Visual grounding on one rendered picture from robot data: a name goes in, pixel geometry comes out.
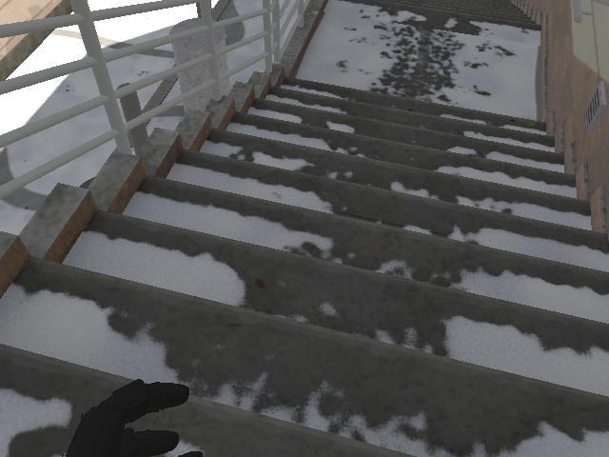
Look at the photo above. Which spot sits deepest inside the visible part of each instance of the left robot hand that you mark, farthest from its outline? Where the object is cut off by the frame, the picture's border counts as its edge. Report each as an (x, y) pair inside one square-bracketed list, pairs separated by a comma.
[(101, 431)]

